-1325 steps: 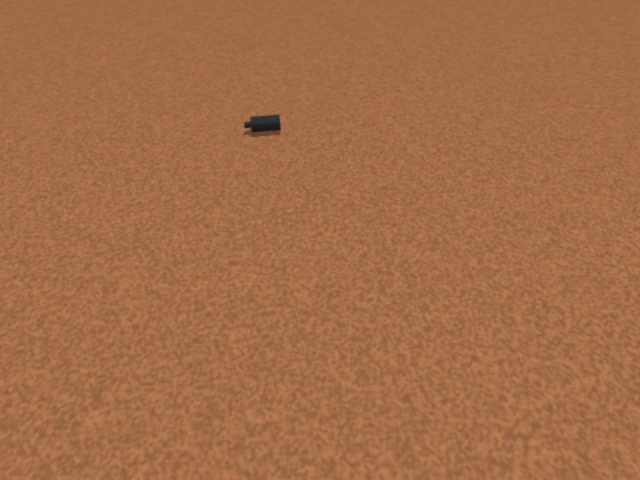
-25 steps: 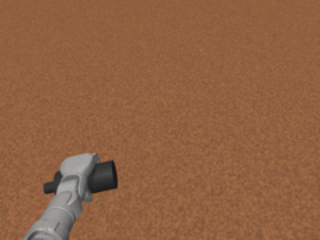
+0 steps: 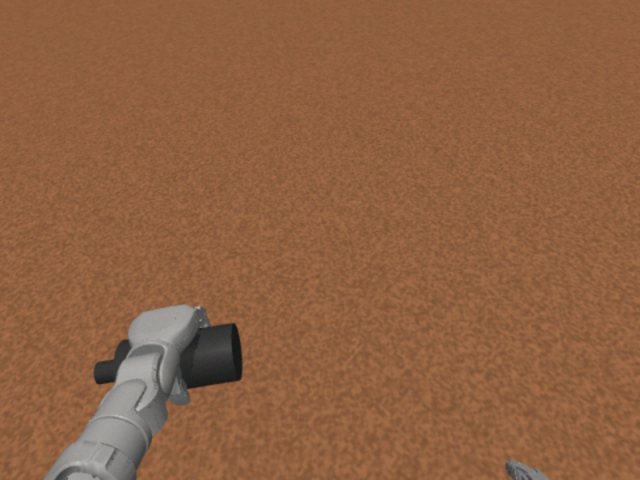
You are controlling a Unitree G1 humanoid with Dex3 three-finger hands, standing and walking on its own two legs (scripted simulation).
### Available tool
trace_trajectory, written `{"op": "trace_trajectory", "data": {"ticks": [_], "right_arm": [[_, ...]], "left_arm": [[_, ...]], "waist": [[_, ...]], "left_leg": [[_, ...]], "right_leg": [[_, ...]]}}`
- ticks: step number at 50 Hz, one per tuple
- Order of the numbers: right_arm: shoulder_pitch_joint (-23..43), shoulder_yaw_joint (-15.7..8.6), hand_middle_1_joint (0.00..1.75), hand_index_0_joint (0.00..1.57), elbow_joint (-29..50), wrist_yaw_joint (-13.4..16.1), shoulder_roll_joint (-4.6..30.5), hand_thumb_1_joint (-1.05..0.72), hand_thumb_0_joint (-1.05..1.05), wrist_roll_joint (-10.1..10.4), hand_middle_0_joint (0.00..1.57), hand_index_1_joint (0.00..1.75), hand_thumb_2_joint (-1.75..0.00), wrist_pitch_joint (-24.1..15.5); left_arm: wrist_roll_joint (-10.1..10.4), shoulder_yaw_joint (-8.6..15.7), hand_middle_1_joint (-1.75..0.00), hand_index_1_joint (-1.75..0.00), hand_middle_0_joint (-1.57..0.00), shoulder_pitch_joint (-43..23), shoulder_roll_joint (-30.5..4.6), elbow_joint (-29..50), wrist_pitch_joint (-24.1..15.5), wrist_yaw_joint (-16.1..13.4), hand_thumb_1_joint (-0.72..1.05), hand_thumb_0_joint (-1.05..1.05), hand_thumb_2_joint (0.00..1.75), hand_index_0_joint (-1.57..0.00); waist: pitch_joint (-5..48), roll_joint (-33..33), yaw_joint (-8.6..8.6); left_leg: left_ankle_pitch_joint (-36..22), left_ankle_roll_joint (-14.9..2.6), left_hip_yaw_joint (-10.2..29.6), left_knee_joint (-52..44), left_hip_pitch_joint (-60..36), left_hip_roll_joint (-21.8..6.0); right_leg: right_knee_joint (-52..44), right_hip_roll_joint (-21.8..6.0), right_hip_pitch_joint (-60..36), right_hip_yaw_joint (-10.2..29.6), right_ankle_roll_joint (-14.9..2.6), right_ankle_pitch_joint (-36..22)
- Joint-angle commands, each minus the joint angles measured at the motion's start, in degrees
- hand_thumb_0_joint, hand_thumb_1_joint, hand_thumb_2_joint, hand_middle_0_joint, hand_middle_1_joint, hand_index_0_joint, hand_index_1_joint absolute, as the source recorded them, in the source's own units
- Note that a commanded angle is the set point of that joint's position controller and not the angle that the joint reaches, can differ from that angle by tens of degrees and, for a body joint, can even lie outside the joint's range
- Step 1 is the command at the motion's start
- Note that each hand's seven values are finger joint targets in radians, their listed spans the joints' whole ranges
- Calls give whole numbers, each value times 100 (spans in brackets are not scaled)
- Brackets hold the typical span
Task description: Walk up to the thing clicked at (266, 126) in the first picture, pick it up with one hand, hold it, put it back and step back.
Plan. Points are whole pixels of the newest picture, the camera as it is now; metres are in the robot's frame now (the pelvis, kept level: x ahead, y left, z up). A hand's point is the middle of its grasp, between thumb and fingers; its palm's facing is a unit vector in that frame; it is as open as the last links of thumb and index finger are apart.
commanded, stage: hold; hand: left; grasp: from above
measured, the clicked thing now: (168, 362) +0.32 +0.24 -0.06
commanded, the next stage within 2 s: crouch in 1.34 s
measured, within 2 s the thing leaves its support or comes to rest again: neither
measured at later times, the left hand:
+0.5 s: hand (168, 374) +0.28 +0.22 -0.03, palm faces -0.42 -0.10 -0.90, open 10.8 cm
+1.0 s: hand (169, 375) +0.28 +0.21 -0.02, palm faces -0.42 -0.10 -0.90, open 10.9 cm
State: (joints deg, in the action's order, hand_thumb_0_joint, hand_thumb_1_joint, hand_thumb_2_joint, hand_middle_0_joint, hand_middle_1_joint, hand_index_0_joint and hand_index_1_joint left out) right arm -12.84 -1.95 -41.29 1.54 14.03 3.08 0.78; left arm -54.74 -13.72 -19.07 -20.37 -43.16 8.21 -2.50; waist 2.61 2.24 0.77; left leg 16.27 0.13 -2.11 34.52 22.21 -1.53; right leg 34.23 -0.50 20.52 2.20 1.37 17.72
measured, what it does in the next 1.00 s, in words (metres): stands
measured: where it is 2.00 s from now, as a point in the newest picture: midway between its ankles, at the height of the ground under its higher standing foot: outside the picture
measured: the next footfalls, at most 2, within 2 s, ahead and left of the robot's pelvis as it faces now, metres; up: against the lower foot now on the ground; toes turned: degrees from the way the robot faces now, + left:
none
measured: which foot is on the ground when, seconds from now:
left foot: down 0.00-1.00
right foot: down 0.00-1.00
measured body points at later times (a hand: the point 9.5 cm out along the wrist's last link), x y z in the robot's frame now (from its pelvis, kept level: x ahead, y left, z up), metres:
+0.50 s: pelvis -0.02 +0.00 +0.01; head -0.01 -0.02 +0.46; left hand +0.30 +0.22 +0.02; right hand +0.12 -0.25 -0.11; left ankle +0.01 +0.12 -0.73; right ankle +0.00 -0.14 -0.73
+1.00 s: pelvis -0.02 -0.01 +0.01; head -0.02 -0.03 +0.46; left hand +0.30 +0.22 +0.03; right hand +0.14 -0.25 -0.10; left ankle +0.01 +0.12 -0.73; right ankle +0.00 -0.14 -0.73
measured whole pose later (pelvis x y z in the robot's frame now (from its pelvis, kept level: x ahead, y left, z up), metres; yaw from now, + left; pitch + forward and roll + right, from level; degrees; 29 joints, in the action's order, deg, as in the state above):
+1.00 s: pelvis -0.02 -0.01 +0.01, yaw +0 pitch +0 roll +0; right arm -9.9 -0.4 -39.6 2.6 14.1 3.8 1.5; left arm -54.5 -13.9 -15.5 -21.4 -34.8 7.8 2.7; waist 0.2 3.0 -0.8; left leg 11.5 0.4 -2.3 27.6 16.2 -1.5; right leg 28.9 -0.4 15.3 2.4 1.0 13.7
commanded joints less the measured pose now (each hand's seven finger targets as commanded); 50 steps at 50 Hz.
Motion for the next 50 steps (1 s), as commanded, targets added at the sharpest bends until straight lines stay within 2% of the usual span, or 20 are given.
{"op": "trace_trajectory", "data": {"ticks": [1, 2, 4, 6, 9, 16, 21, 24, 30, 32, 33, 34, 36, 38, 39, 40, 41, 45, 48, 50], "right_arm": [[260, -239, 30, 20, 712, 54, 814, -88, 0, -6, 20, 30, -89, -198], [255, -241, 30, 20, 741, 40, 801, -88, 0, 0, 20, 30, -89, -201], [321, -235, 30, 20, 760, 49, 804, -88, 0, 4, 20, 30, -89, -187], [405, -218, 30, 20, 815, 45, 781, -88, 0, 6, 20, 30, -89, -185], [457, -197, 30, 20, 860, 52, 781, -89, 0, 13, 20, 30, -90, -172], [610, -163, 30, 20, 929, 73, 775, -89, 0, 30, 20, 30, -90, -172], [638, -147, 30, 20, 899, 94, 765, -89, 0, 32, 20, 30, -90, -183], [705, -136, 30, 20, 916, 108, 756, -89, 0, 38, 20, 30, -90, -199], [794, -116, 30, 20, 947, 110, 737, -89, 0, 54, 20, 30, -90, -208], [818, -101, 30, 20, 925, 113, 744, -89, 0, 41, 20, 30, -90, -219], [815, -98, 30, 20, 934, 116, 756, -89, 0, 44, 20, 30, -90, -222], [849, -88, 30, 20, 940, 116, 741, -89, 0, 52, 20, 30, -90, -229], [840, -76, 30, 20, 961, 124, 738, -89, 0, 56, 20, 30, -90, -230], [880, -64, 30, 20, 993, 126, 707, -90, 0, 56, 20, 30, -90, -236], [852, -78, 30, 20, 997, 131, 728, -89, 0, 56, 20, 30, -90, -245], [884, -67, 30, 20, 1001, 141, 702, -89, 0, 69, 20, 30, -90, -239], [867, -71, 30, 20, 997, 142, 713, -90, 0, 64, 20, 30, -90, -232], [865, -61, 30, 20, 972, 154, 712, -89, 0, 66, 20, 30, -90, -220], [890, -66, 30, 20, 950, 158, 694, -89, 0, 55, 20, 30, -90, -205], [870, -68, 30, 20, 917, 145, 686, -89, 0, 63, 20, 30, -90, -209]], "left_arm": [[-96, 454, -73, -72, -110, -1930, -1133, 1149, -14, -139, 79, 0, 84, -111], [-67, 385, -73, -72, -110, -1842, -990, 1116, -8, -99, 78, 0, 85, -110], [-86, 501, -74, -74, -109, -1961, -1176, 1273, -2, -61, 77, 0, 87, -109], [-62, 388, -72, -72, -110, -1849, -1033, 1300, 9, -7, 78, 0, 86, -111], [-77, 477, -73, -72, -109, -1874, -1184, 1442, 5, 47, 77, 0, 84, -110], [-64, 503, -72, -71, -109, -1924, -1220, 1631, -36, 103, 78, 0, 82, -110], [-94, 540, -77, -76, -107, -1826, -1249, 1654, -57, 129, 77, 0, 85, -109], [-51, 535, -77, -76, -107, -2011, -1294, 1893, -113, 162, 76, 0, 85, -108], [-25, 482, -79, -78, -106, -1733, -1162, 1753, -33, 208, 74, 0, 88, -107], [-18, 537, -81, -79, -105, -1911, -1286, 1872, -36, 241, 75, 0, 87, -107], [-22, 457, -80, -78, -105, -1817, -1205, 1739, -23, 277, 75, 0, 86, -107], [5, 422, -77, -76, -106, -1702, -1167, 1700, -21, 319, 73, 0, 87, -107], [-4, 522, -81, -79, -101, -1674, -1268, 1733, -34, 355, 71, 0, 84, -104], [11, 435, -79, -78, -102, -1653, -1190, 1883, -41, 399, 70, 0, 85, -104], [16, 397, -79, -78, -102, -1733, -1153, 1936, -48, 405, 70, 0, 87, -103], [11, 488, -80, -78, -102, -1610, -1221, 1930, -38, 391, 70, 0, 85, -104], [7, 461, -80, -78, -102, -1637, -1189, 1950, -31, 378, 68, 0, 85, -103], [-58, 658, -78, -77, -102, -1836, -1407, 2055, -78, 302, 67, 0, 87, -103], [-106, 681, -81, -80, -100, -1846, -1401, 2103, -73, 250, 68, 0, 86, -102], [-90, 567, -82, -81, -101, -1768, -1252, 1921, -37, 240, 69, 0, 87, -103]], "waist": [[1482, -132, -8], [1426, -159, 29], [1428, 9, -46], [1326, -121, -43], [1344, -141, -96], [1197, -105, -72], [1283, -87, -88], [1253, 1, -107], [1210, -51, -147], [1117, -89, -160], [1053, -107, -96], [992, -155, -145], [1044, -197, -133], [1112, -150, -178], [1158, -165, -118], [1167, -168, -197], [1200, -150, -123], [1207, -28, -160], [1302, -14, -182], [1190, -91, -152]], "left_leg": [[-1673, -49, 9, -437, -1034, 173], [-1601, -55, 0, -474, -1030, 168], [-1468, -30, 1, -553, -1073, 161], [-1383, -44, 10, -618, -1069, 159], [-1294, -69, -13, -639, -1060, 198], [-799, -72, -35, -813, -1105, 202], [-933, -72, -16, -849, -1208, 176], [-744, -56, 22, -940, -1240, 147], [-880, -40, -8, -980, -1300, 151], [-793, -42, 35, -1015, -1234, 130], [-716, -59, 20, -1037, -1255, 133], [-698, -55, 50, -1062, -1238, 119], [-686, -79, 19, -1046, -1255, 141], [-800, -81, -26, -1038, -1291, 179], [-821, -89, -26, -1025, -1348, 164], [-910, -88, -42, -1018, -1343, 184], [-938, -88, -58, -1006, -1382, 194], [-907, -70, -31, -1053, -1403, 164], [-1078, -75, -58, -1003, -1447, 190], [-1058, -81, -68, -1007, -1415, 187]], "right_leg": [[-517, 244, -485, -155, -135, -1643], [-532, 245, -448, -145, -145, -1587], [-589, 250, -457, -144, -163, -1391], [-638, 249, -434, -164, -159, -1315], [-730, 212, -509, -138, -140, -1237], [-913, 207, -447, -94, -152, -737], [-887, 217, -519, -109, -155, -845], [-934, 227, -499, -111, -169, -661], [-975, 231, -548, -145, -181, -714], [-999, 232, -554, -147, -164, -674], [-1026, 218, -500, -130, -162, -638], [-1038, 218, -505, -148, -163, -594], [-1064, 207, -499, -119, -149, -574], [-1072, 197, -582, -128, -157, -654], [-1064, 204, -551, -122, -155, -690], [-1075, 202, -603, -131, -149, -742], [-1073, 196, -594, -113, -145, -800], [-1052, 214, -593, -119, -162, -767], [-1057, 211, -660, -112, -152, -915], [-1085, 203, -657, -111, -150, -911]]}}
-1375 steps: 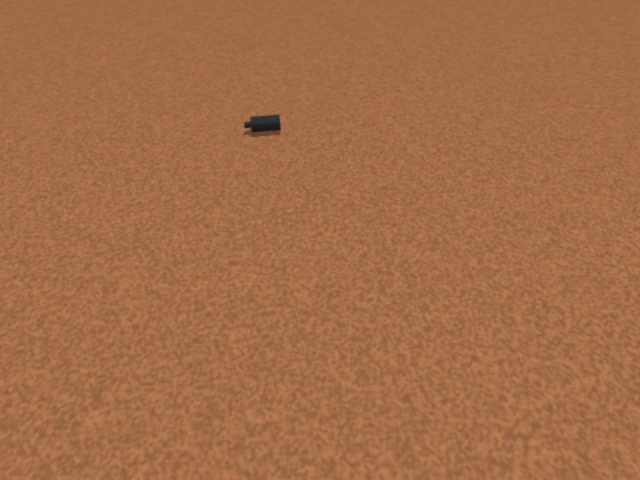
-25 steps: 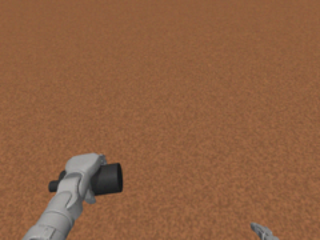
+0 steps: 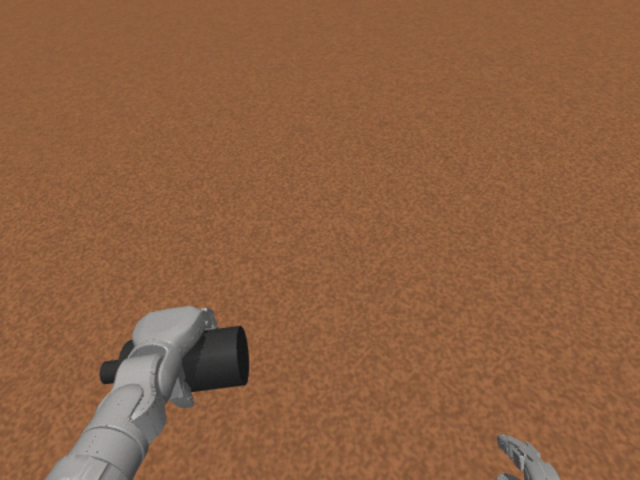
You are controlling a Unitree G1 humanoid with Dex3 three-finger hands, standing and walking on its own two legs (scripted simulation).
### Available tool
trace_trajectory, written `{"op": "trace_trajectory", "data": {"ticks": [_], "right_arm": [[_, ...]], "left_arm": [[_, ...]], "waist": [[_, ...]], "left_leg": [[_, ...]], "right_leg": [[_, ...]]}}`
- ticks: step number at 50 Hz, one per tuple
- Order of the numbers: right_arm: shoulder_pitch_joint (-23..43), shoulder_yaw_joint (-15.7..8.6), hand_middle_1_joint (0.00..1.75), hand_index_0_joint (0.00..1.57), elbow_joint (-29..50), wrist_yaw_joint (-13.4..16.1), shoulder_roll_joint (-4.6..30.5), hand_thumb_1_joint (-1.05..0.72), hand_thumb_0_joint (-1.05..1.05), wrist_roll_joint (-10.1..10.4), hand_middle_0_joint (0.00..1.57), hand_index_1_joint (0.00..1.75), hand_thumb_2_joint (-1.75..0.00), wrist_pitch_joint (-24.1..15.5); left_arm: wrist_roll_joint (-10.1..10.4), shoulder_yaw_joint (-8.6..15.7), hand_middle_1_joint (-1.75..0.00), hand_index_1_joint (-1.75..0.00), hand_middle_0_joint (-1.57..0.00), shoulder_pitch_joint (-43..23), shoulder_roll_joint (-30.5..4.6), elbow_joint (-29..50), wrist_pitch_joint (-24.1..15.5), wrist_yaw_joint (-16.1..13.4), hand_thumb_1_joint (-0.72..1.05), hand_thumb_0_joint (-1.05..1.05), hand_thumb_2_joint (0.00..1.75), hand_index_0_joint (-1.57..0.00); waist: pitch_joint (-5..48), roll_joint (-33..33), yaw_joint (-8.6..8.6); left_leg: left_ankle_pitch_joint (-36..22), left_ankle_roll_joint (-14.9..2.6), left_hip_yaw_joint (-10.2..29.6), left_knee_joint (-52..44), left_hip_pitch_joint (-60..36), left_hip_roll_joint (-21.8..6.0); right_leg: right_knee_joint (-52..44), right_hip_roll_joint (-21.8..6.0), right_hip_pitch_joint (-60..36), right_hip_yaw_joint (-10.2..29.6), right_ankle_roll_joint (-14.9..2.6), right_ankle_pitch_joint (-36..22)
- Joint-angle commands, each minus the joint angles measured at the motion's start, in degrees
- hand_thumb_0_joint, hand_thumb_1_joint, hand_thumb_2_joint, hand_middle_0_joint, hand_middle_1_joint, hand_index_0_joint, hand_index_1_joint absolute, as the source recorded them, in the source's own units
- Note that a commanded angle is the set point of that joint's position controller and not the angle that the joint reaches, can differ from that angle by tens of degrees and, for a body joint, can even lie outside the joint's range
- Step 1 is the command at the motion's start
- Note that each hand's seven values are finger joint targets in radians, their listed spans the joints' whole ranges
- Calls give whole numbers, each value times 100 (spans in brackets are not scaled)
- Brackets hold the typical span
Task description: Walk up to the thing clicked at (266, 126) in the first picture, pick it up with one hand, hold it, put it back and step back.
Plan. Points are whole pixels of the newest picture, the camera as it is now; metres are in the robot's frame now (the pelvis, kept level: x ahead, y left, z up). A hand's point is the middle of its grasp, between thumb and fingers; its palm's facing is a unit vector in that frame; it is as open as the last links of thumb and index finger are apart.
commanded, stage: hold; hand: left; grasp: from above
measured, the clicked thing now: (174, 363) +0.31 +0.24 -0.04
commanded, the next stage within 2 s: crouch in 0.34 s
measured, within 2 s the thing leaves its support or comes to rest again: neither
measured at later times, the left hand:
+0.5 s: hand (180, 351) +0.31 +0.23 -0.02, palm faces -0.41 -0.10 -0.91, open 10.9 cm
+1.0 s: hand (200, 385) +0.33 +0.24 -0.17, palm faces -0.44 -0.01 -0.90, open 10.9 cm
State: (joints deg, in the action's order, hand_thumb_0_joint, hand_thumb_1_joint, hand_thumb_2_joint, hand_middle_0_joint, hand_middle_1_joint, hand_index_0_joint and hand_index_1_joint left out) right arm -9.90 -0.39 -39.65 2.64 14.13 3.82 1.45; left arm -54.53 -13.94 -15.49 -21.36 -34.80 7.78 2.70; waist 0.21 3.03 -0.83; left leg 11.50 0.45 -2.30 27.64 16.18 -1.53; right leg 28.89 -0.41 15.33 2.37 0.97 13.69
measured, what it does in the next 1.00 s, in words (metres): lowers itself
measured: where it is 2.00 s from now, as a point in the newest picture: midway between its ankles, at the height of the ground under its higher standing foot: outside the picture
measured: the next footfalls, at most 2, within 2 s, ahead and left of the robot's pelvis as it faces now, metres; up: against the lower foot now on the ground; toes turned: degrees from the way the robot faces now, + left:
none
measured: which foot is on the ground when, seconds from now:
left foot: down 0.00-1.00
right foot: down 0.00-1.00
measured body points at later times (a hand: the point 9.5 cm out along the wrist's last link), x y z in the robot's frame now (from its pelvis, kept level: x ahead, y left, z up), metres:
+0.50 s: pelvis +0.01 +0.00 +0.00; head +0.02 -0.02 +0.45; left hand +0.33 +0.23 +0.03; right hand +0.16 -0.24 -0.11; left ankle +0.03 +0.13 -0.74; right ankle +0.02 -0.13 -0.74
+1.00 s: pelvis -0.01 +0.00 -0.06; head +0.08 +0.02 +0.38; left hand +0.34 +0.24 -0.12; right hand +0.10 -0.27 -0.18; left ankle +0.03 +0.13 -0.74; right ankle +0.02 -0.13 -0.74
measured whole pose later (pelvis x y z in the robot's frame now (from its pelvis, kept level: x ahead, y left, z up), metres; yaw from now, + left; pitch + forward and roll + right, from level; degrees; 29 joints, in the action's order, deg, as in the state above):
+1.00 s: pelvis -0.01 +0.00 -0.06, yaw +1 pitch +16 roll -1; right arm -11.5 -3.8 -41.9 0.1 15.0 0.4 0.8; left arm -63.2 -9.9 -28.7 -20.6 -62.1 1.5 -17.6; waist 4.7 -0.2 3.4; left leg 22.0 0.4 0.2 55.6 49.3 -2.1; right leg 54.6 0.2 46.5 0.5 1.3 23.6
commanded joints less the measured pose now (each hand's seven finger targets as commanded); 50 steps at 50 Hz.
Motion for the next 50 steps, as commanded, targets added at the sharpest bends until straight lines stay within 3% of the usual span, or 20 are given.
{"op": "trace_trajectory", "data": {"ticks": [1, 2, 4, 9, 11, 13, 15, 17, 20, 22, 23, 28, 31, 32, 37, 41, 44, 46, 50], "right_arm": [[585, -232, 30, 20, 756, 36, 682, -89, 0, -6, 20, 30, -90, -276], [562, -245, 30, 20, 730, 36, 687, -89, 0, -13, 20, 30, -90, -277], [597, -253, 30, 20, 744, 43, 689, -89, 0, -6, 20, 30, -90, -269], [590, -236, 30, 20, 771, 60, 688, -89, 0, 5, 20, 30, -90, -265], [604, -234, 30, 20, 784, 56, 681, -90, 0, 16, 20, 30, -90, -261], [594, -245, 30, 20, 801, 60, 695, -89, 0, 9, 20, 30, -90, -249], [572, -242, 30, 20, 810, 52, 679, -90, 0, 5, 20, 30, -90, -253], [545, -265, 30, 20, 787, 56, 688, -90, 0, 1, 20, 30, -90, -247], [491, -270, 30, 20, 742, 55, 680, -90, 0, 3, 20, 30, -90, -247], [474, -288, 30, 20, 716, 51, 699, -90, 0, -4, 20, 30, -91, -246], [499, -281, 30, 20, 722, 47, 698, -86, 0, 8, 20, 30, -89, -242], [513, -291, 30, 20, 773, 28, 697, -88, 0, 14, 20, 30, -89, -203], [450, -301, 30, 20, 772, 19, 694, -88, 0, 1, 20, 30, -89, -176], [421, -305, 30, 20, 800, 12, 692, -88, 0, 5, 20, 30, -90, -168], [191, -367, 30, 20, 604, -47, 729, -88, 0, -88, 20, 30, -90, -104], [-123, -495, 30, 20, 322, -132, 812, -88, 0, -206, 20, 30, -89, -113], [-358, -577, 30, 20, 157, -174, 831, -88, 0, -293, 20, 30, -89, -164], [-449, -625, 30, 20, 115, -197, 894, -88, 0, -358, 20, 30, -89, -208], [-690, -669, 30, 20, 126, -214, 944, -88, 0, -425, 20, 30, -89, -309]], "left_arm": [[-74, 543, -82, -80, -101, -2069, -1080, 1097, 14, -267, 69, 0, 87, -103], [-88, 490, -82, -80, -100, -2010, -1042, 938, 21, -247, 69, 0, 86, -102], [-51, 532, -82, -80, -100, -1835, -1113, 906, 42, -191, 68, 0, 85, -102], [-6, 533, -83, -81, -100, -2163, -1211, 1246, 40, -115, 69, 0, 86, -103], [11, 477, -80, -79, -99, -1798, -1032, 967, 62, -111, 66, 0, 84, -101], [-39, 673, -82, -80, -98, -1888, -1280, 1128, 16, -148, 66, 0, 85, -100], [-75, 544, -84, -82, -97, -2011, -1161, 1080, -14, -141, 64, 0, 87, -99], [-134, 680, -82, -80, -98, -2324, -1338, 1303, -46, -182, 65, 0, 84, -99], [-94, 600, -85, -83, -98, -2329, -1205, 1245, -30, -222, 67, 0, 87, -101], [-62, 547, -89, -82, -98, -2205, -1121, 1161, 1, -254, 75, 0, 79, -105], [-30, 580, -85, -79, -90, -2076, -1146, 1094, 15, -253, 67, 0, 77, -97], [-66, 408, -87, -84, -95, -1532, -906, 710, -2, -187, 67, 0, 86, -98], [-133, 531, -85, -82, -98, -1439, -1009, 511, -174, -289, 69, 0, 85, -101], [-152, 453, -84, -81, -98, -1467, -891, 496, -253, -343, 69, 0, 86, -101], [-459, 638, -83, -80, -97, -2080, -993, -149, -474, -1060, 66, 0, 84, -100], [-668, 653, -85, -81, -92, -2739, -923, -651, -551, -1749, 61, 0, 82, -96], [-802, 563, -84, -81, -93, -2830, -659, -1334, -624, -2045, 61, 0, 85, -96], [-928, 684, -86, -83, -92, -3172, -849, -1721, -675, -2235, 61, 0, 85, -95], [-965, 789, -90, -86, -92, -3743, -850, -2183, -675, -2574, 64, 0, 85, -97]], "waist": [[1424, -189, 7], [1407, -317, 49], [1401, -282, -38], [1483, -157, -9], [1287, -314, 2], [1376, -177, -69], [1357, -207, -10], [1606, -48, -31], [1702, -98, 6], [1677, -174, 28], [1586, -191, -17], [1195, -495, 12], [1078, -450, -8], [1026, -490, 58], [1095, -406, 230], [1648, -289, 433], [2104, -240, 569], [2358, -172, 584], [2973, 270, 679]], "left_leg": [[-592, -112, -47, -317, -818, 188], [-628, -131, -52, -303, -808, 185], [-735, -128, -56, -310, -792, 197], [-761, -129, -68, -327, -892, 194], [-680, -120, -36, -363, -815, 176], [-667, -110, -49, -381, -811, 191], [-683, -106, -20, -390, -815, 165], [-826, -118, -57, -340, -941, 192], [-1059, -124, -70, -282, -1016, 202], [-1065, -136, -89, -271, -1036, 195], [-1049, -125, -72, -299, -990, 195], [-886, -131, -44, -335, -779, 182], [-738, -121, -43, -312, -627, 198], [-704, -118, -43, -281, -595, 210], [-525, -85, -33, 143, -211, 235], [-506, -36, 2, 996, 321, 184], [-481, -11, 36, 1838, 999, 170], [-309, -32, 54, 2474, 1700, 149], [107, 0, 130, 3270, 2496, 96]], "right_leg": [[-549, 198, -116, -124, -107, -516], [-560, 194, -118, -131, -90, -574], [-558, 183, -179, -152, -93, -670], [-575, 191, -182, -150, -100, -705], [-586, 212, -115, -181, -115, -589], [-585, 202, -182, -170, -135, -565], [-548, 224, -169, -186, -147, -577], [-536, 194, -240, -149, -126, -769], [-520, 192, -281, -142, -99, -1030], [-540, 188, -280, -149, -87, -1065], [-559, 193, -284, -163, -95, -1012], [-581, 203, -168, -204, -113, -810], [-551, 202, -58, -206, -133, -657], [-524, 194, 49, -178, -131, -645], [-162, 162, 494, -182, -128, -529], [547, 176, 1282, -196, -124, -567], [1359, 178, 2021, -187, -161, -581], [1913, 185, 2633, -198, -177, -417], [2816, 221, 3767, -320, -248, 27]]}}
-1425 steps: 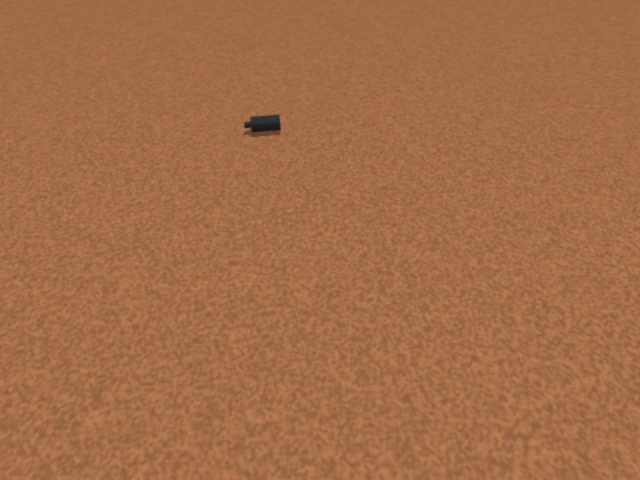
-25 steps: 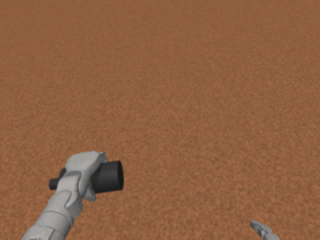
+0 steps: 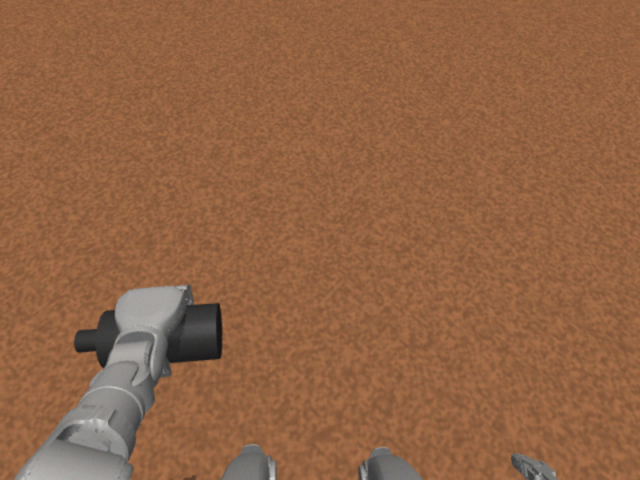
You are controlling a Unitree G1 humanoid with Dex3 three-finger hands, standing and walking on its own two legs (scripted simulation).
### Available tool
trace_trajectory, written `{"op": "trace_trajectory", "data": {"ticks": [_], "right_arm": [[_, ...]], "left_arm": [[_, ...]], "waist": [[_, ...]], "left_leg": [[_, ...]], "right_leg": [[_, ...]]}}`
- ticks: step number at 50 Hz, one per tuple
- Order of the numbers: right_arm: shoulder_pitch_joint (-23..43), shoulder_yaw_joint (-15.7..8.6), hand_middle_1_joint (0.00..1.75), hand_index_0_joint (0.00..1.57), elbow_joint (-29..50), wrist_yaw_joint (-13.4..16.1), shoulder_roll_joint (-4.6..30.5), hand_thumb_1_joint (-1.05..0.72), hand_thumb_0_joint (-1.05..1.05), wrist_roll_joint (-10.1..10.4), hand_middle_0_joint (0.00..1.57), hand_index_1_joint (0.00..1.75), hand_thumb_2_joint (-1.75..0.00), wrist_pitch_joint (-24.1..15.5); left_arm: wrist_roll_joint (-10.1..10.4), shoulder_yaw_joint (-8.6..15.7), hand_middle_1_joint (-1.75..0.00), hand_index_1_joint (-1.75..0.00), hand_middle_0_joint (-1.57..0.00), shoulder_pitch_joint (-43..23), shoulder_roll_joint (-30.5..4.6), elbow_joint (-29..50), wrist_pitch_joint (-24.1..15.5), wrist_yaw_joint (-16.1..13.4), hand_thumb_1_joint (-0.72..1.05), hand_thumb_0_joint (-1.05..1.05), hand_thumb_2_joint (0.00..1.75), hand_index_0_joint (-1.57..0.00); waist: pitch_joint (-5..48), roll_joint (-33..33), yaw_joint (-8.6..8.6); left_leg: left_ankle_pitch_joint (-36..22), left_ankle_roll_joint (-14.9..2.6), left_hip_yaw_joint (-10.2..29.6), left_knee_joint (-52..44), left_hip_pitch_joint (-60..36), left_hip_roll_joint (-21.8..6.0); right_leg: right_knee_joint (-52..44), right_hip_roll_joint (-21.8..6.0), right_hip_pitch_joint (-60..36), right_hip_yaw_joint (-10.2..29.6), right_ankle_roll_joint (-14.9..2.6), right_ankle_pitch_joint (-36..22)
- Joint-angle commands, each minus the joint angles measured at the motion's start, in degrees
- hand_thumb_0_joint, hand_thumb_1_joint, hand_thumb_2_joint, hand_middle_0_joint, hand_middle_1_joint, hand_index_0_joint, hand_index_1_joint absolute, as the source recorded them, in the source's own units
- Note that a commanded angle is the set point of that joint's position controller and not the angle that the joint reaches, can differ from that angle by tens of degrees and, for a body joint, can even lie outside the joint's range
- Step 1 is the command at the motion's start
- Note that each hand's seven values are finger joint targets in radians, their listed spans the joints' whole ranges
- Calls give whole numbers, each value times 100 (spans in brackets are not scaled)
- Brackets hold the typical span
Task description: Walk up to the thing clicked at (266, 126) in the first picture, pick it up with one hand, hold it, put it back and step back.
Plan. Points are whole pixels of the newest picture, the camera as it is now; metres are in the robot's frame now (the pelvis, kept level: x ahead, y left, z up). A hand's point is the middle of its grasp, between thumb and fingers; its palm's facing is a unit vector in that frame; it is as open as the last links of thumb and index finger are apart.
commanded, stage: crouch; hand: left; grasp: from above
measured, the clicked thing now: (150, 335) +0.35 +0.25 -0.12
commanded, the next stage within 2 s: lower in 1.46 s
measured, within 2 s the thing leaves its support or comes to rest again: neither
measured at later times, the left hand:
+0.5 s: hand (195, 355) +0.39 +0.24 -0.35, palm faces -0.46 -0.04 -0.89, open 10.9 cm
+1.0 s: hand (205, 359) +0.41 +0.25 -0.48, palm faces -0.45 -0.06 -0.89, open 10.9 cm
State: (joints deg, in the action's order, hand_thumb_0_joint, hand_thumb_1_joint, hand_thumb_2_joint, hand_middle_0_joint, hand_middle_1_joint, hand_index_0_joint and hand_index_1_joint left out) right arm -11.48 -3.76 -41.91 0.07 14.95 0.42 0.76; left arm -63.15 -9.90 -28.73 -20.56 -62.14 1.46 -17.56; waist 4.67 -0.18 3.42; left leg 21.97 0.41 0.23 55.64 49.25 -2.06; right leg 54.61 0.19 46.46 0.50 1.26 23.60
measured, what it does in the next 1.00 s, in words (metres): lowers itself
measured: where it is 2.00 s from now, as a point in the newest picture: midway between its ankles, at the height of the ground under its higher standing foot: outside the picture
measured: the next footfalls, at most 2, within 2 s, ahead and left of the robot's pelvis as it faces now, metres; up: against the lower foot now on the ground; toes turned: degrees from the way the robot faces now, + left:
none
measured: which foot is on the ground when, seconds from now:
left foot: down 0.00-1.00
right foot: down 0.00-1.00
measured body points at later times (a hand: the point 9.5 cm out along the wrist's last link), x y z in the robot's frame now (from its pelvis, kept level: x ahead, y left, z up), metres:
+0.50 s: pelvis -0.04 +0.01 -0.21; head +0.15 +0.03 +0.20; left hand +0.41 +0.24 -0.30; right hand +0.00 -0.25 -0.34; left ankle +0.04 +0.12 -0.68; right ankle +0.02 -0.13 -0.68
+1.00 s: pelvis -0.05 +0.00 -0.31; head +0.18 +0.04 +0.07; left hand +0.43 +0.25 -0.43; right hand +0.00 -0.28 -0.43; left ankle +0.04 +0.12 -0.68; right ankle +0.02 -0.13 -0.68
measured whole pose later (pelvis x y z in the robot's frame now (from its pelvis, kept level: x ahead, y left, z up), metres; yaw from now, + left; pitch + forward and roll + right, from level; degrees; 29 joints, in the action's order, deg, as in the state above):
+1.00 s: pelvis -0.05 +0.00 -0.31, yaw -5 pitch +37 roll -6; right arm -7.6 -0.3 -42.7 -4.8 13.8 -6.2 -3.5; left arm -66.7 3.5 -51.8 -35.1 -79.1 -3.3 -22.1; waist 7.1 0.1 11.2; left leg 37.5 0.3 6.0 123.9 123.7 -2.2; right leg 121.5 2.2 118.4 -2.5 2.1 40.3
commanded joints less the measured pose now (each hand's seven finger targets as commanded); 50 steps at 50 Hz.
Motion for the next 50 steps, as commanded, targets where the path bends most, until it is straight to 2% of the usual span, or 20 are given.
{"op": "trace_trajectory", "data": {"ticks": [1, 4, 6, 8, 9, 15, 17, 22, 23, 24, 27, 33, 35, 40, 42, 43, 45, 46, 49, 50], "right_arm": [[-583, -324, 30, 20, 332, 51, 854, -88, 0, -103, 20, 30, -89, -252], [-668, -338, 30, 20, 291, 56, 901, -88, 0, -153, 20, 30, -89, -302], [-727, -326, 30, 20, 310, 54, 907, -88, 0, -200, 20, 30, -89, -329], [-709, -334, 30, 20, 336, 58, 911, -88, 0, -225, 20, 30, -89, -335], [-738, -340, 30, 20, 318, 65, 952, -88, 0, -236, 20, 30, -89, -331], [-733, -302, 30, 20, 291, 75, 925, -88, 0, -300, 20, 30, -89, -350], [-768, -319, 30, 20, 283, 51, 967, -88, 0, -334, 20, 30, -89, -376], [-833, -232, 30, 20, 229, -9, 950, -88, 0, -390, 20, 30, -89, -458], [-809, -233, 30, 20, 223, -11, 942, -88, 0, -391, 20, 30, -89, -465], [-821, -216, 30, 20, 189, -28, 989, -88, 0, -414, 20, 30, -89, -484], [-837, -180, 30, 20, 111, -81, 1037, -88, 0, -461, 20, 30, -89, -525], [-835, -118, 30, 20, 36, -226, 1071, -89, 0, -556, 20, 30, -90, -544], [-811, -133, 30, 20, -11, -255, 1111, -89, 0, -579, 20, 30, -90, -534], [-791, -108, 30, 20, 14, -335, 1065, -89, 0, -622, 20, 30, -90, -512], [-818, -70, 30, 20, -15, -354, 1096, -89, 0, -637, 20, 30, -90, -524], [-770, -70, 30, 20, 13, -377, 1030, -89, 0, -651, 20, 30, -90, -520], [-772, -88, 30, 20, -1, -380, 1111, -89, 0, -648, 20, 30, -90, -492], [-756, -61, 30, 20, 17, -407, 1076, -89, 0, -658, 20, 30, -90, -486], [-765, -40, 30, 20, -1, -443, 1128, -89, 0, -678, 20, 30, -90, -485], [-781, -44, 30, 20, 22, -451, 1129, -89, 0, -677, 20, 30, -90, -480]], "left_arm": [[-88, 378, -90, -85, -93, -2388, -876, 323, -20, -599, 65, 0, 83, -98], [-105, 576, -87, -84, -96, -2474, -1151, -146, 33, -733, 66, 0, 88, -99], [-47, 678, -86, -84, -97, -2739, -1281, -89, 67, -761, 66, 0, 91, -99], [-74, 752, -83, -81, -97, -2808, -1368, -130, 118, -789, 65, 0, 89, -99], [-60, 905, -84, -81, -97, -2874, -1601, -28, 139, -798, 65, 0, 88, -99], [-56, 1030, -80, -79, -92, -3304, -1745, -299, 111, -667, 56, 0, 86, -93], [-62, 1080, -81, -78, -91, -3221, -1772, -433, 27, -600, 58, 0, 82, -94], [-139, 1131, -79, -76, -95, -3584, -1960, -343, -256, -526, 62, 0, 84, -98], [-190, 1209, -77, -75, -95, -3792, -2159, -116, -329, -553, 60, 0, 86, -97], [-256, 1261, -80, -77, -95, -3687, -2272, -320, -360, -572, 62, 0, 86, -98], [-346, 1239, -80, -78, -97, -3870, -2213, -152, -473, -669, 64, 0, 88, -99], [-387, 1338, -79, -77, -97, -4048, -2445, -294, -425, -847, 63, 0, 88, -99], [-432, 1379, -77, -76, -98, -3969, -2501, -462, -357, -841, 63, 0, 89, -100], [-351, 1374, -75, -75, -104, -4207, -2578, -394, -382, -775, 68, 0, 91, -104], [-351, 1416, -76, -75, -105, -3896, -2569, -860, -369, -753, 71, 0, 90, -106], [-300, 1359, -77, -75, -105, -4068, -2517, -672, -410, -732, 72, 0, 89, -106], [-369, 1496, -74, -73, -104, -4144, -2853, -690, -452, -698, 70, 0, 87, -105], [-369, 1480, -74, -72, -103, -3844, -2786, -1041, -445, -664, 70, 0, 83, -105], [-382, 1517, -75, -73, -103, -4345, -2912, -774, -563, -650, 69, 0, 85, -105], [-383, 1529, -74, -72, -104, -4215, -2886, -919, -575, -643, 70, 0, 83, -105]], "waist": [[2637, 632, 266], [2924, 532, 245], [3509, 633, 263], [3672, 725, 273], [3873, 783, 238], [3703, 844, 466], [3784, 803, 475], [3914, 735, 720], [4178, 893, 629], [4134, 923, 673], [4383, 1245, 689], [4598, 1578, 686], [4437, 1656, 650], [4632, 1577, 707], [4172, 1305, 778], [4201, 1398, 772], [4263, 1387, 718], [4020, 1268, 717], [4170, 1472, 770], [4183, 1414, 771]], "left_leg": [[-873, -5, -108, 657, -591, 145], [-690, -39, -6, 1250, 242, 141], [-759, -56, 64, 1658, 509, 116], [-586, -73, 51, 1972, 957, 139], [-580, -54, 103, 2042, 1002, 126], [490, -62, 272, 2638, 1988, 87], [661, -68, 342, 2893, 2214, 94], [997, -124, 321, 3637, 3033, 147], [947, -112, 302, 3746, 2948, 144], [979, -93, 368, 3827, 2975, 139], [822, -66, 358, 4118, 2974, 134], [334, -66, 297, 4623, 2998, 105], [364, -46, 322, 4723, 3090, 82], [290, -119, 181, 5203, 3544, 87], [283, -141, 216, 5339, 3829, 75], [307, -154, 161, 5413, 3946, 78], [379, -165, 136, 5551, 4122, 80], [437, -165, 143, 5591, 4233, 77], [454, -152, 176, 5733, 4304, 65], [418, -148, 185, 5788, 4261, 54]], "right_leg": [[455, 171, 872, -175, -300, -879], [1124, 194, 1446, -257, -318, -719], [1621, 211, 1782, -305, -338, -729], [1937, 208, 2049, -313, -339, -625], [2102, 200, 2122, -335, -356, -608], [2818, 178, 3364, -398, -388, 266], [3087, 166, 3694, -438, -396, 439], [3546, 152, 4254, -462, -356, 728], [3655, 170, 4326, -459, -373, 699], [3790, 146, 4560, -497, -369, 756], [4095, 140, 4869, -560, -373, 621], [4582, 157, 5172, -625, -381, 234], [4744, 130, 5422, -637, -383, 282], [4991, 223, 5257, -635, -361, 89], [5078, 206, 5435, -658, -329, 90], [5105, 242, 5354, -632, -328, 61], [5200, 259, 5390, -623, -324, 106], [5234, 254, 5470, -629, -323, 184], [5479, 276, 5640, -678, -353, 204], [5514, 283, 5651, -697, -345, 184]]}}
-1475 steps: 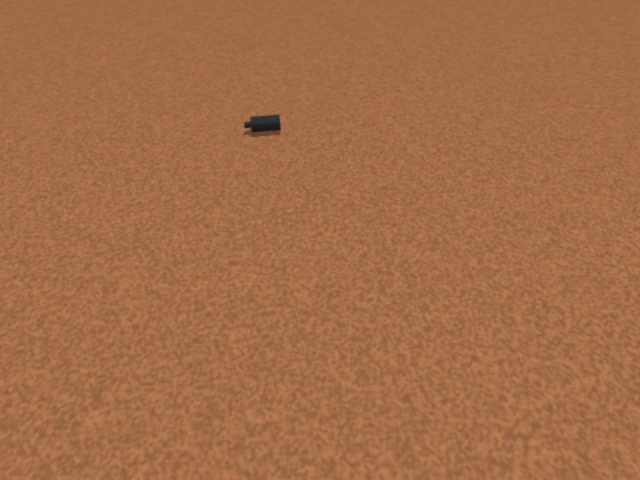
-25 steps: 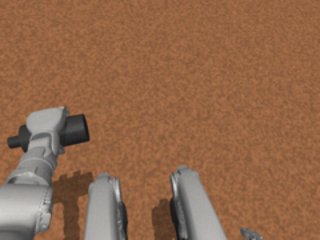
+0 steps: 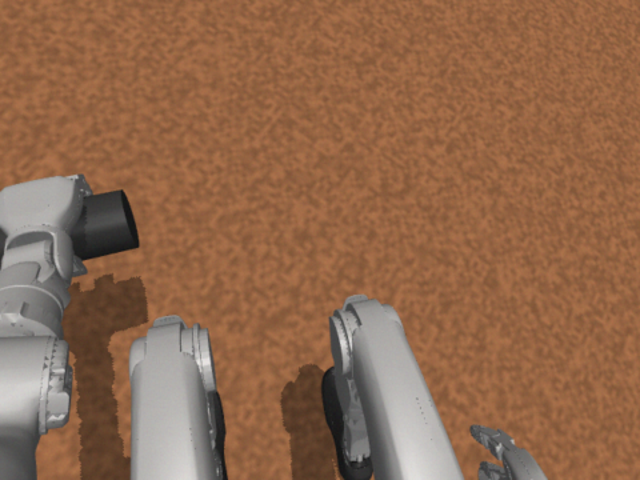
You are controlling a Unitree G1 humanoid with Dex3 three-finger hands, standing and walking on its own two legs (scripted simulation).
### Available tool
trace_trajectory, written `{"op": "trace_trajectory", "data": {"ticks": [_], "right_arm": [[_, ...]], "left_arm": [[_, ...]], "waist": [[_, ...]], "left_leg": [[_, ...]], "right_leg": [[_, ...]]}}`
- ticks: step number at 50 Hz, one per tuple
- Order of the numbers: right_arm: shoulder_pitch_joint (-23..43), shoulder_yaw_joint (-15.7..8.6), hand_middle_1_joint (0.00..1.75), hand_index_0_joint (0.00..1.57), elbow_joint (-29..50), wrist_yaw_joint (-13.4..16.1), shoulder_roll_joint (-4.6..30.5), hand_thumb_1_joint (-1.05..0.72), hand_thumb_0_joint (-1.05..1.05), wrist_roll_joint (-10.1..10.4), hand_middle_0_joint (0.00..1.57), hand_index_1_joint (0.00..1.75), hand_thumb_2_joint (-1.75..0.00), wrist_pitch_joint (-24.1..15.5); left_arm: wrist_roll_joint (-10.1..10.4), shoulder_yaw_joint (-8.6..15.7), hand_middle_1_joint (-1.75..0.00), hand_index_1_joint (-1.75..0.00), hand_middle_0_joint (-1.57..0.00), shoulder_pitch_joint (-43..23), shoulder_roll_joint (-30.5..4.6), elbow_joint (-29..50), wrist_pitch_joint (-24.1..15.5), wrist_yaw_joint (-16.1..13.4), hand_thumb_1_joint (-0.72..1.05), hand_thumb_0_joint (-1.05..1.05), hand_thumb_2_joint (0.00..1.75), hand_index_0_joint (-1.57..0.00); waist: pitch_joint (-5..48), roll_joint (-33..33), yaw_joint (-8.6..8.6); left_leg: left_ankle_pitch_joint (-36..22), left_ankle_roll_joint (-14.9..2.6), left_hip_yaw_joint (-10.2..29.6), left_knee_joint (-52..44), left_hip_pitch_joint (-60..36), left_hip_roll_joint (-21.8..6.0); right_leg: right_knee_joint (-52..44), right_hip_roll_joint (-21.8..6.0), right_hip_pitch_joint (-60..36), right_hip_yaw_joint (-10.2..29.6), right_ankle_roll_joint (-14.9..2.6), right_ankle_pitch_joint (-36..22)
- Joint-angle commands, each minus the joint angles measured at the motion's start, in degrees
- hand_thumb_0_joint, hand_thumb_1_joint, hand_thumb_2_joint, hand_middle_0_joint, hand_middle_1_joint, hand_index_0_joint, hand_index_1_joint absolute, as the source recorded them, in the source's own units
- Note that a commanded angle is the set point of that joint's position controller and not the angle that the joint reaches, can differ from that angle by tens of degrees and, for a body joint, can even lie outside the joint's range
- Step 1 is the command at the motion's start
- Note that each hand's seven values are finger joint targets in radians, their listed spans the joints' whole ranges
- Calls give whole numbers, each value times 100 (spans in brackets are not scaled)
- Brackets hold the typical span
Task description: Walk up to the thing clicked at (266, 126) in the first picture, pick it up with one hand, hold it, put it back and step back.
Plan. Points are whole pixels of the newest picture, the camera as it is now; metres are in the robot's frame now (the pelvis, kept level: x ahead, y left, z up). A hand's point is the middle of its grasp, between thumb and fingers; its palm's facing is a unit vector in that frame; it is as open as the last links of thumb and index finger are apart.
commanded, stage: crouch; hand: left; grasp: from above
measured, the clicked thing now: (50, 236) +0.44 +0.31 -0.18
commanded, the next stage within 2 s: lower in 0.46 s
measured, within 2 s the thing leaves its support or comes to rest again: rests again in 1.96 s
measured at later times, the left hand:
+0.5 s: hand (76, 238) +0.45 +0.29 -0.22, palm faces -0.44 -0.10 -0.89, open 10.8 cm
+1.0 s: hand (93, 245) +0.45 +0.29 -0.28, palm faces -0.44 -0.12 -0.89, open 10.9 cm
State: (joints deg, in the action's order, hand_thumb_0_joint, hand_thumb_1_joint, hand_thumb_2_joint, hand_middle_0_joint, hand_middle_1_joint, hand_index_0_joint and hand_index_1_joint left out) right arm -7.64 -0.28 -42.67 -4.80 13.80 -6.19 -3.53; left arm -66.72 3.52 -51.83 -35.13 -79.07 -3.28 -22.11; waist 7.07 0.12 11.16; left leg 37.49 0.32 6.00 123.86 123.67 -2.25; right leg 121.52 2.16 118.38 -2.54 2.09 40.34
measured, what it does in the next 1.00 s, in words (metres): lowers itself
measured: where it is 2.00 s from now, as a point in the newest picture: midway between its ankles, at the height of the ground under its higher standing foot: (281, 454)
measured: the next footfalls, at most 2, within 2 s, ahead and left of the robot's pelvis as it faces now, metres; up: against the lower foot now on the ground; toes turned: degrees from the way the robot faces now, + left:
none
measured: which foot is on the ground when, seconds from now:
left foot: down 0.00-1.00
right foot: down 0.00-1.00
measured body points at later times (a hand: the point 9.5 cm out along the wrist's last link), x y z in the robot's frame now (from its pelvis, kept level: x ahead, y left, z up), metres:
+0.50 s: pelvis -0.01 +0.00 -0.06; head +0.23 +0.06 +0.32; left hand +0.47 +0.29 -0.17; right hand +0.04 -0.27 -0.17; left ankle +0.08 +0.13 -0.37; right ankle +0.09 -0.13 -0.37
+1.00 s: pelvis +0.00 +0.00 -0.09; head +0.25 +0.07 +0.28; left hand +0.47 +0.29 -0.23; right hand +0.04 -0.27 -0.19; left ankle +0.08 +0.13 -0.37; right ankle +0.09 -0.13 -0.37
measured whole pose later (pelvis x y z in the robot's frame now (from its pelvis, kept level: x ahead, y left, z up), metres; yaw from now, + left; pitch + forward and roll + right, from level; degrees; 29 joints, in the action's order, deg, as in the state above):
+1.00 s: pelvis +0.00 +0.00 -0.09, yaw -4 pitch +33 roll -9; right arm -6.8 6.5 -42.7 -7.8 15.3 -10.1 -4.7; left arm -71.1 8.8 -56.1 -44.6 -89.6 -8.8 -28.3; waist -0.5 -3.3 14.7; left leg 38.3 1.4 10.6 140.4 135.5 -1.9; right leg 136.3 3.7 129.3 -5.5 2.4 40.5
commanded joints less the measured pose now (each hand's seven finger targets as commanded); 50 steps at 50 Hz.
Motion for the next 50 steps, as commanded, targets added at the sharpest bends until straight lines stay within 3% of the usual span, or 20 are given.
{"op": "trace_trajectory", "data": {"ticks": [1, 4, 6, 7, 8, 13, 16, 18, 25, 29, 34, 35, 36, 38, 43, 50], "right_arm": [[-1128, -377, 30, 20, 85, 34, 1250, -89, 0, -9, 20, 30, -90, -43], [-1176, -342, 30, 20, 64, -5, 1262, -89, 0, -49, 20, 30, -90, -41], [-1160, -337, 30, 20, 55, -13, 1313, -89, 0, -55, 20, 30, -90, -35], [-1211, -318, 30, 20, 55, -29, 1298, -89, 0, -72, 20, 30, -90, -33], [-1178, -313, 30, 20, 47, -34, 1292, -89, 0, -62, 20, 30, -90, -24], [-1228, -200, 30, 20, 6, -44, 1380, -89, 0, -112, 20, 30, -90, -37], [-1179, -172, 30, 20, -25, -44, 1416, -89, 0, -124, 20, 30, -90, -33], [-1170, -127, 30, 20, -26, -52, 1396, -89, 0, -160, 20, 30, -89, -48], [-1159, -44, 30, 20, -80, -66, 1430, -89, 0, -171, 20, 30, -90, -61], [-1206, -23, 30, 20, -77, -88, 1440, -89, 0, -177, 20, 30, -89, -39], [-1158, 60, 30, 20, -59, -114, 1468, -89, 0, -213, 20, 30, -90, -62], [-1205, 65, 30, 20, -54, -121, 1516, -89, 0, -221, 20, 30, -90, -70], [-1164, 87, 30, 20, -56, -121, 1527, -89, 0, -225, 20, 30, -90, -71], [-1167, 121, 30, 20, -27, -149, 1520, -89, 0, -269, 20, 30, -90, -99], [-1080, 192, 30, 20, 4, -186, 1601, -89, 0, -321, 20, 30, -90, -109], [-1067, 255, 30, 20, -17, -266, 1662, -90, 0, -442, 20, 30, -90, -193]], "left_arm": [[-39, 209, -73, -72, -104, -2177, -1586, 1019, -156, -197, 71, 0, 83, -106], [-66, 140, -75, -73, -105, -1894, -1363, 506, -186, -212, 72, 0, 85, -107], [-125, 275, -74, -73, -104, -2196, -1734, 696, -246, -236, 71, 0, 83, -106], [-124, 291, -74, -72, -105, -1980, -1671, 466, -232, -234, 72, 0, 83, -107], [-107, 308, -74, -73, -104, -2261, -1821, 762, -280, -256, 71, 0, 84, -106], [-178, 347, -74, -73, -106, -2241, -1859, 354, -315, -321, 72, 0, 85, -107], [-214, 437, -73, -72, -104, -2338, -2096, 362, -336, -375, 71, 0, 83, -105], [-193, 319, -73, -72, -103, -2359, -1898, 260, -350, -372, 69, 0, 84, -104], [-201, 298, -75, -74, -104, -2250, -2030, 67, -352, -397, 69, 0, 88, -104], [-205, 366, -76, -76, -106, -2287, -2137, 246, -366, -416, 69, 0, 90, -106], [-193, 204, -73, -73, -104, -2130, -1872, -265, -379, -408, 66, 0, 86, -104], [-201, 251, -73, -73, -104, -2253, -1981, -218, -404, -413, 67, 0, 86, -104], [-227, 327, -71, -71, -105, -2292, -2131, -116, -437, -439, 67, 0, 83, -105], [-234, 327, -74, -74, -108, -2228, -2083, -162, -475, -465, 72, 0, 86, -108], [-367, 523, -76, -75, -108, -2262, -2411, -87, -587, -672, 73, 0, 87, -108], [-405, 675, -78, -77, -106, -2251, -2504, -302, -545, -976, 70, 0, 89, -107]], "waist": [[4064, 1516, -39], [3699, 1291, 79], [3902, 1526, 12], [3805, 1415, 10], [4015, 1511, -31], [3699, 1451, 129], [3641, 1554, 37], [3523, 1563, 149], [3479, 1456, 114], [3719, 1543, 111], [3181, 1380, 278], [3175, 1402, 308], [3275, 1534, 221], [3228, 1659, 275], [3411, 1918, 261], [3198, 1911, 356]], "left_leg": [[-1090, -142, -417, -978, -3061, 81], [-920, -148, -380, -877, -2880, 74], [-901, -141, -401, -796, -2845, 80], [-902, -141, -393, -771, -2827, 84], [-917, -149, -428, -694, -2771, 79], [-729, -155, -356, -521, -2545, 71], [-557, -150, -374, -484, -2427, 79], [-459, -136, -340, -432, -2354, 71], [-593, -169, -372, -191, -2123, 74], [-842, -168, -363, -95, -2132, 64], [-759, -170, -263, -4, -1979, 46], [-793, -176, -255, 48, -1956, 40], [-831, -155, -248, 26, -2000, 54], [-869, -142, -251, 112, -2066, 40], [-977, -114, -216, 222, -2139, 32], [-818, -130, -200, 376, -1930, 19]], "right_leg": [[-1111, 108, -1538, -388, -441, -1457], [-1038, 107, -1316, -448, -427, -1307], [-905, 122, -1284, -443, -446, -1288], [-889, 109, -1298, -464, -433, -1271], [-861, 138, -1374, -450, -439, -1289], [-651, 129, -1054, -552, -429, -1137], [-588, 142, -923, -564, -445, -953], [-534, 149, -825, -608, -448, -881], [-444, 191, -891, -608, -415, -1056], [-359, 209, -1085, -632, -390, -1319], [-241, 210, -782, -726, -397, -1277], [-211, 201, -776, -735, -387, -1317], [-147, 203, -764, -741, -403, -1328], [-98, 202, -765, -768, -391, -1364], [79, 240, -740, -826, -393, -1489], [163, 253, -601, -872, -381, -1389]]}}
